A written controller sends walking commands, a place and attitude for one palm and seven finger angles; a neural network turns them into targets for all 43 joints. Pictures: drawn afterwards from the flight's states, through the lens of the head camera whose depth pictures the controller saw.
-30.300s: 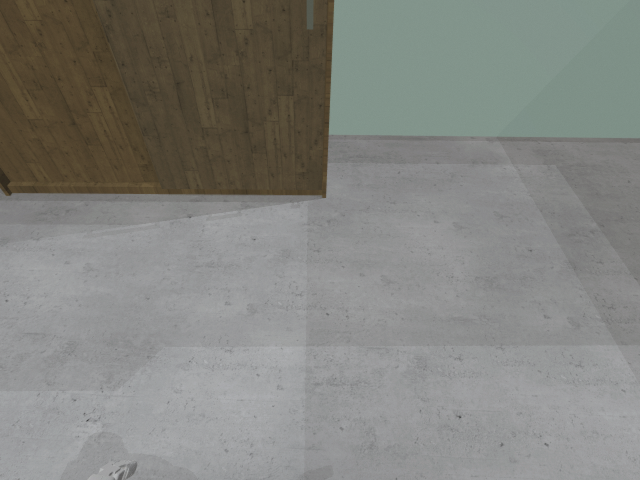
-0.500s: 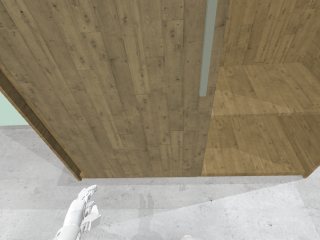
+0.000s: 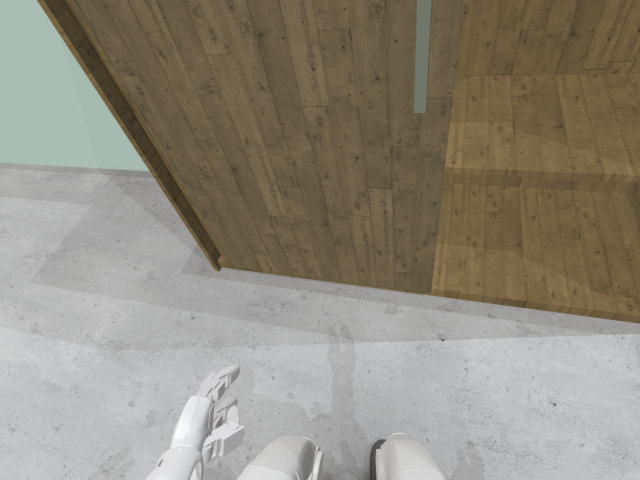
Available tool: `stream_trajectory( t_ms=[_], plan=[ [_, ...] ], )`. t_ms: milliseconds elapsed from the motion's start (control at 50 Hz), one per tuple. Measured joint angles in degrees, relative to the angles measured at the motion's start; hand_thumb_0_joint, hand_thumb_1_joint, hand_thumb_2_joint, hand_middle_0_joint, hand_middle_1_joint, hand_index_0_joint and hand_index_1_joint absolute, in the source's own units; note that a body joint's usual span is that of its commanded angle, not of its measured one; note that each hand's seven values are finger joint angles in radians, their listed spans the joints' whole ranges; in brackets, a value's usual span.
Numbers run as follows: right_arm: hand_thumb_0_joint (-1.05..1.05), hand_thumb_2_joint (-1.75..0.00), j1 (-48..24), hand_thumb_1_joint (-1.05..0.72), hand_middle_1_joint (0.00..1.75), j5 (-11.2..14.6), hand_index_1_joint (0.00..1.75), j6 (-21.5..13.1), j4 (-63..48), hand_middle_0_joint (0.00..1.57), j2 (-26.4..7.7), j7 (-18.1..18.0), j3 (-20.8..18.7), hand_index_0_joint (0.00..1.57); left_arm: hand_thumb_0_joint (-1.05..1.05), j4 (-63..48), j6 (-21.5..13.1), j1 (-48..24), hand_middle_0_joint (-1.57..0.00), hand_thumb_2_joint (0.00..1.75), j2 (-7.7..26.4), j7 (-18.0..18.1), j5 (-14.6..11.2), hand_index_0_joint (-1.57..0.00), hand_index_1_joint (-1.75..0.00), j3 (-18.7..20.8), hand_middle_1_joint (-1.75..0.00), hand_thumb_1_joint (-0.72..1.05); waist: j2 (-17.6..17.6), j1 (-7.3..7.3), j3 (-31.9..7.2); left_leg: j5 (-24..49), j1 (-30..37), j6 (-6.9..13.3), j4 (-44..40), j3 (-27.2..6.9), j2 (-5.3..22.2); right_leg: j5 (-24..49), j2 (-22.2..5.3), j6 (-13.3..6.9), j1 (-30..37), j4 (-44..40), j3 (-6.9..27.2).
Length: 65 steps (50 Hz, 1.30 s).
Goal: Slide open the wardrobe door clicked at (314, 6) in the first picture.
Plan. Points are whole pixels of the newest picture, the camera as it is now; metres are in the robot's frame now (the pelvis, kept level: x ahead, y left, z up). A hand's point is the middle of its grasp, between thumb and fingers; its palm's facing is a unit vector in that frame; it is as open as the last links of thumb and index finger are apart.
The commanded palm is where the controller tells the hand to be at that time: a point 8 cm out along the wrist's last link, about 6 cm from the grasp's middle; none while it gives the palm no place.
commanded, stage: stop stepping back and stand still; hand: right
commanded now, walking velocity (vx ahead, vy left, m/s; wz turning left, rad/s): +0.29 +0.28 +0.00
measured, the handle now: (425, 8) +0.75 -0.14 +0.20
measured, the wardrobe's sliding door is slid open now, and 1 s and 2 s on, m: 0.65 0.65 0.65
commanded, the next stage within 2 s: let the arm hang, fingers relaxed in 1.04 s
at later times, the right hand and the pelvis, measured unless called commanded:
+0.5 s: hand out of the picture -0.01 -0.36 +0.21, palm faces +0.43 +0.86 -0.27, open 7.4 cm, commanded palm -0.06 -0.41 +0.21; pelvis -0.19 -0.10 +0.03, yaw -2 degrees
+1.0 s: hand out of the picture -0.09 -0.43 +0.21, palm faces +0.48 +0.77 -0.41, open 7.4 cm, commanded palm -0.16 -0.47 +0.21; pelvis -0.28 -0.16 +0.03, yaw -4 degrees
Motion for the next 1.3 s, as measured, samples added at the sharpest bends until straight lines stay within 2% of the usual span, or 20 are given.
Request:
stream_trajectory(
  t_ms=[40, 100, 160, 200, 280, 320, 400, 500, 540, 580, 620, 660, 720, 820, 880, 940, 1060, 1140, 1220, 1300],
  plan=[
    [0.01, -0.9, 4.91, -0.89, 0.31, 0.63, 0.3, 2.06, -3.41, 0.21, 0.13, 0.04, -0.42, 0.21, 0.01, -1.57, 0.65, 2.83, -0.21, 0.9, -1.17, -1.06, 0.32, -0.21, -0.3, -0.28, -0.3, 0.9, 0.45, 1.24, -0.42, 1.73, 0.19, 0.22, -3.28, 3.84, -1.1, 1.58, -0.67, 6.09, 2.98, -8.77, -0.63],
    [0.01, -0.89, 14.85, -0.89, 0.31, 0.36, 0.3, 2.53, -9.41, 0.21, -0.15, -0.07, 1.41, 0.21, 0.01, -3.86, 1.63, 8.3, -0.21, 0.9, 0.48, -1.69, 0.48, -0.21, -0.3, 1.44, -0.3, 0.9, -2.87, 2.45, -3.65, -1.29, 7.0, 3.22, -18.65, 12.27, -1.9, -6.9, -1.56, 10.73, 2.91, -14.86, -1.81],
    [0.01, -0.89, 26.92, -0.89, 0.31, 0.07, 0.3, 0.53, -16.55, 0.21, -5.42, -1.04, -4.16, 0.21, 0.01, -3.98, 3.2, 11.32, -0.21, 0.9, 2.96, -1.52, -1.03, -0.21, -0.3, 2.22, -0.3, 0.9, 3.14, -1.72, -10.02, 6.9, 10.91, 9.59, -35.22, 9.86, 5.6, -19.37, 3.34, 3.24, -10.51, 22.75, -2.28],
    [0.01, -0.89, 24.73, -0.89, 0.31, 0.08, 0.3, -1.05, -15.59, 0.21, -6.0, 0.29, -5.19, 0.21, 0.01, 0.04, 5.27, 9.24, -0.21, 0.9, 4.85, -0.16, 0.01, -0.21, -0.3, 2.95, -0.3, 0.9, 1.97, -3.37, -10.7, 13.37, 6.68, 5.25, -30.04, 9.35, 6.08, -19.45, -0.13, 1.77, -10.69, 36.56, 1.4],
    [0.0, -0.89, 7.01, -0.88, 0.31, -1.51, 0.3, -1.38, -1.3, 0.22, -4.35, -1.36, -1.46, 0.22, 0.01, 3.27, 6.14, 9.82, -0.21, 0.9, 7.24, 2.16, 0.3, -0.21, -0.3, 2.44, -0.3, 0.9, -0.02, -0.58, -13.81, 8.42, 3.86, 1.8, -24.46, 13.15, 9.39, -21.84, -7.3, 0.52, 3.64, 14.29, 2.97],
    [0.0, -0.89, 1.54, -0.89, 0.31, -1.47, 0.3, 0.19, 5.71, 0.21, -0.85, -2.93, -1.79, 0.22, 0.01, 3.05, 5.53, 8.47, -0.21, 0.9, 7.76, 3.59, 0.39, -0.21, -0.3, 2.68, -0.3, 0.9, -1.0, 0.75, -12.4, 2.3, 1.27, 1.43, -18.07, 10.41, 8.75, -17.83, -6.31, 1.21, 3.45, 13.28, 2.79],
    [0.01, -0.9, 4.32, -0.9, 0.31, -1.07, 0.3, 3.06, 9.41, 0.2, 3.36, -2.47, -1.72, 0.21, 0.02, 1.02, 4.57, 8.59, -0.2, 0.9, 3.97, 1.98, 0.81, -0.2, -0.3, 1.82, -0.3, 0.91, -0.53, 2.13, -10.32, 6.8, -2.24, 0.07, -4.86, 7.3, 4.66, -11.72, -5.56, 0.98, 5.79, 7.97, 1.33],
    [0.02, -0.9, 14.31, -0.9, 0.3, -2.12, 0.3, 3.14, -2.17, 0.2, 5.82, -1.27, 6.86, 0.2, 0.01, -0.44, 4.44, 11.88, -0.21, 0.9, 1.49, 0.45, 1.42, -0.21, -0.3, -0.14, -0.3, 0.9, -1.79, 0.99, -11.89, 4.88, 7.71, 1.51, -17.15, 13.36, 1.66, -9.62, -7.83, 1.33, 6.96, -3.26, 0.92],
    [0.02, -0.9, 16.59, -0.89, 0.31, -2.56, 0.3, 2.58, -4.95, 0.21, 3.22, -1.38, 7.4, 0.21, 0.01, -1.23, 4.71, 12.21, -0.21, 0.9, 1.66, 1.13, 1.48, -0.21, -0.3, -0.24, -0.3, 0.9, -2.65, 0.48, -13.2, 0.61, 14.71, 3.31, -27.63, 14.97, 0.64, -14.51, -7.98, 1.69, 4.07, -2.89, 0.25],
    [0.01, -0.89, 16.47, -0.89, 0.31, -2.58, 0.3, 2.36, -6.86, 0.21, -1.26, -2.02, 4.19, 0.21, 0.01, -2.37, 4.83, 11.04, -0.21, 0.9, 2.27, 1.85, 0.52, -0.21, -0.3, -0.11, -0.3, 0.9, 0.58, -1.54, -14.52, -1.35, 19.04, 8.14, -39.53, 9.57, 3.2, -20.43, -4.77, 2.32, -4.19, 9.4, -2.59],
    [0.01, -0.89, 13.39, -0.89, 0.31, -2.21, 0.3, 2.06, -5.15, 0.21, -0.63, -2.01, 2.55, 0.21, 0.01, 0.56, 5.35, 7.1, -0.21, 0.9, 4.92, 2.85, -0.08, -0.21, -0.3, 0.81, -0.3, 0.9, -2.43, -3.64, -13.4, 8.97, 14.95, 7.45, -37.35, 9.82, 3.3, -19.17, -4.64, 2.55, -11.09, 28.39, 0.77],
    [0.01, -0.89, 11.24, -0.89, 0.31, -1.66, 0.3, 1.42, -0.85, 0.21, -0.61, -2.58, 0.76, 0.22, 0.01, 3.01, 6.57, 5.48, -0.21, 0.9, 5.63, 3.56, -0.2, -0.21, -0.3, 1.41, -0.3, 0.9, -2.9, -4.28, -13.76, 11.61, 14.06, 4.94, -36.68, 9.85, 4.34, -16.28, -4.82, 2.6, -11.25, 35.22, 1.01],
    [0.0, -0.89, 9.49, -0.89, 0.31, -0.98, 0.3, 1.65, 6.47, 0.21, 2.04, -3.9, 0.23, 0.22, 0.01, 2.76, 6.73, 6.42, -0.21, 0.9, 6.21, 4.7, -0.6, -0.21, -0.3, 1.7, -0.3, 0.9, -2.14, -4.42, -15.65, 10.08, 14.53, 4.33, -39.28, 8.81, 6.62, -17.02, -5.73, 1.57, -5.52, 27.73, -1.06],
    [0.01, -0.9, 7.9, -0.9, 0.3, -0.75, 0.3, 3.81, 8.66, 0.2, 8.0, -5.7, 5.23, 0.2, 0.01, -1.43, 3.25, 7.26, -0.21, 0.9, 9.6, 6.46, -0.14, -0.21, -0.3, 1.95, -0.3, 0.9, -3.16, -2.62, -13.24, 11.82, 12.19, 2.55, -33.87, 8.32, 10.26, -13.45, -6.23, 0.12, 10.92, -2.16, -3.99],
    [0.01, -0.9, 7.36, -0.9, 0.3, -1.42, 0.3, 2.94, 7.8, 0.2, 6.78, -4.75, 6.47, 0.2, 0.01, -0.89, 2.61, 4.36, -0.21, 0.9, 6.94, 5.99, -0.26, -0.2, -0.3, 1.86, -0.3, 0.9, -0.09, -1.85, -8.78, 7.45, 5.66, 1.11, -18.63, 4.79, 9.8, -10.59, -4.76, 1.4, 11.12, 0.11, -5.67],
    [0.01, -0.9, 10.32, -0.9, 0.31, -1.84, 0.3, 2.66, 4.06, 0.2, 3.82, -3.29, 5.15, 0.21, 0.01, -1.56, 2.27, 4.91, -0.21, 0.9, 3.31, 4.04, -0.08, -0.2, -0.3, 0.59, -0.3, 0.9, 1.38, -0.38, -7.36, 9.81, 0.68, 0.41, -12.13, 7.3, 8.36, -10.07, -5.47, 1.39, 12.57, -2.79, -5.9],
    [0.01, -0.9, 16.12, -0.89, 0.31, -2.31, 0.3, -1.05, -3.19, 0.21, 0.57, -3.18, 1.44, 0.21, 0.01, -2.55, 2.36, 9.03, -0.21, 0.9, 2.61, 2.32, 0.15, -0.21, -0.3, -0.37, -0.3, 0.9, -4.17, -0.76, -6.71, 13.04, 5.16, 0.15, -29.36, 12.69, 7.45, -8.94, -9.48, 2.05, 13.13, -6.22, -4.98],
    [0.01, -0.9, 17.09, -0.89, 0.31, -2.23, 0.3, -0.96, 0.35, 0.21, -1.83, -4.06, -1.31, 0.21, 0.01, -1.72, 4.14, 9.58, -0.21, 0.9, 4.08, 2.74, -0.5, -0.21, -0.3, 0.07, -0.3, 0.9, -5.75, -1.31, -8.17, 16.08, 9.81, 1.64, -38.13, 10.81, 7.24, -17.87, -9.43, 1.3, 7.41, 5.21, -4.29],
    [0.0, -0.9, 6.24, -0.9, 0.3, -5.49, 0.3, 6.28, 23.96, 0.2, 4.42, 0.61, 10.92, 0.2, 0.01, 3.72, 7.44, 6.74, -0.21, 0.9, 9.22, 0.35, -0.42, -0.21, -0.3, 2.33, -0.3, 0.9, -9.12, -0.2, -9.48, 13.96, 7.01, 0.0, -31.49, 12.75, 10.74, -24.79, -6.75, 1.82, 0.3, 16.34, -5.07],
    [0.0, -0.9, 0.83, -0.91, 0.3, -5.3, 0.3, 14.74, 49.2, 0.19, 11.65, 3.42, 20.49, 0.2, 0.01, 4.71, 9.86, 5.54, -0.21, 0.9, 12.05, -0.5, 0.99, -0.2, -0.3, 2.31, -0.3, 0.9, -9.16, 1.76, -8.93, 9.36, 5.36, -1.45, -24.57, 12.72, 13.0, -11.9, -5.56, 0.58, 3.64, 6.34, -6.25]
  ],
)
